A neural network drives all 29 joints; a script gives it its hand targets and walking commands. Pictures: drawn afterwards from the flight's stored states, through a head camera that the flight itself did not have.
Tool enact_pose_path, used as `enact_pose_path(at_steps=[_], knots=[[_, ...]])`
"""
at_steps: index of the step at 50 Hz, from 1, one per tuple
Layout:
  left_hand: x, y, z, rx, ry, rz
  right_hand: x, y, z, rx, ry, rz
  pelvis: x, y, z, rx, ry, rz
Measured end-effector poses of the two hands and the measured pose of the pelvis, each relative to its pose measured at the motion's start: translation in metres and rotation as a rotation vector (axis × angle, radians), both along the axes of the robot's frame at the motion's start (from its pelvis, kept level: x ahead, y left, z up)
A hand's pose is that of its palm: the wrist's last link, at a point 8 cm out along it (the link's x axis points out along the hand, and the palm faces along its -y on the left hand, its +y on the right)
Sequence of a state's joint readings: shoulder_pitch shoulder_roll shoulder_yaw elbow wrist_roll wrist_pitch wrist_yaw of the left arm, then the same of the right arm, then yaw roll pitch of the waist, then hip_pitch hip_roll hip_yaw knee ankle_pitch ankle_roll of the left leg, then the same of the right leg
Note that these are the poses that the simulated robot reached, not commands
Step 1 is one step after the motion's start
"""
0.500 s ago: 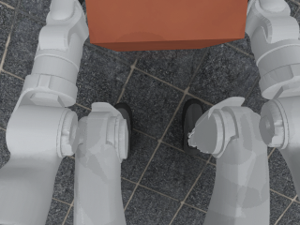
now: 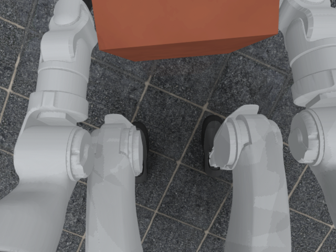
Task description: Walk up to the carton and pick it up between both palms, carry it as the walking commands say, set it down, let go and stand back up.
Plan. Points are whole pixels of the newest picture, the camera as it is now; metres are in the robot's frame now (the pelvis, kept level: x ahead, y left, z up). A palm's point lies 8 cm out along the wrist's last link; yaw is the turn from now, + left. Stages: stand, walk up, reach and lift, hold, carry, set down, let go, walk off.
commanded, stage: reach and lift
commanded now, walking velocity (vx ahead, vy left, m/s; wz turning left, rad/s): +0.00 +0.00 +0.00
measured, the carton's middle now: (180, 9) +0.55 -0.03 -0.19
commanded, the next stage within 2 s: none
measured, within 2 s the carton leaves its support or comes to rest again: neither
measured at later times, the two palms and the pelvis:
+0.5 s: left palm out of the picture +0.53 +0.16 -0.05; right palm out of the picture +0.54 -0.19 -0.03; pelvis +0.00 +0.01 +0.03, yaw +0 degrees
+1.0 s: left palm out of the picture +0.51 +0.16 +0.03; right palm out of the picture +0.52 -0.19 +0.04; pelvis -0.01 +0.01 +0.09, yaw +1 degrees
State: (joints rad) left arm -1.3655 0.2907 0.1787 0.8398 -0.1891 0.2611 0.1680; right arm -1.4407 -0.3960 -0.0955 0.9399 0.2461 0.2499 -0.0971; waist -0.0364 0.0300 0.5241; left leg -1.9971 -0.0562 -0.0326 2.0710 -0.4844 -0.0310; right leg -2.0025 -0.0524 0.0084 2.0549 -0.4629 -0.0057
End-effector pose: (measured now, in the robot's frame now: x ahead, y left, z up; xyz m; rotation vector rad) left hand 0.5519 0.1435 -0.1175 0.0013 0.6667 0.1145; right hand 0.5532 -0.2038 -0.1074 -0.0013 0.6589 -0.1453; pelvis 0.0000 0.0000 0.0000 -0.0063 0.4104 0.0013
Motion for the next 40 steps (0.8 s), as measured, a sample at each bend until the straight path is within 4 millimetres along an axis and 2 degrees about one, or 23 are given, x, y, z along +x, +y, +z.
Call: enact_pose_path(at_steps=[8,11,15,23,28,33,40], knots=[[0.000,0.008,0.047,-0.021,-0.046,0.033,0.006,0.009,0.048,0.030,-0.045,-0.009,0.001,0.001,0.007,-0.003,-0.053,0.002],[0.002,0.010,0.059,-0.035,-0.058,0.042,0.005,0.010,0.060,0.047,-0.056,-0.026,0.004,0.001,0.009,-0.006,-0.045,0.000],[-0.004,0.010,0.066,-0.038,-0.044,0.042,-0.001,0.010,0.066,0.040,-0.041,-0.022,0.006,0.003,0.014,-0.009,-0.033,0.000],[-0.023,0.015,0.066,-0.024,-0.017,0.043,-0.013,0.015,0.070,0.034,-0.014,-0.002,0.004,0.005,0.029,-0.016,-0.056,0.005],[-0.022,0.018,0.081,-0.025,-0.032,0.052,-0.017,0.018,0.076,0.029,-0.024,0.007,-0.001,0.007,0.039,-0.022,-0.098,0.011],[-0.020,0.019,0.102,-0.019,-0.037,0.048,-0.015,0.019,0.095,0.037,-0.033,0.003,0.000,0.008,0.052,-0.026,-0.104,0.014],[-0.025,0.019,0.120,-0.015,-0.040,0.049,-0.016,0.019,0.118,0.041,-0.035,0.004,0.000,0.008,0.068,-0.024,-0.125,0.016]])
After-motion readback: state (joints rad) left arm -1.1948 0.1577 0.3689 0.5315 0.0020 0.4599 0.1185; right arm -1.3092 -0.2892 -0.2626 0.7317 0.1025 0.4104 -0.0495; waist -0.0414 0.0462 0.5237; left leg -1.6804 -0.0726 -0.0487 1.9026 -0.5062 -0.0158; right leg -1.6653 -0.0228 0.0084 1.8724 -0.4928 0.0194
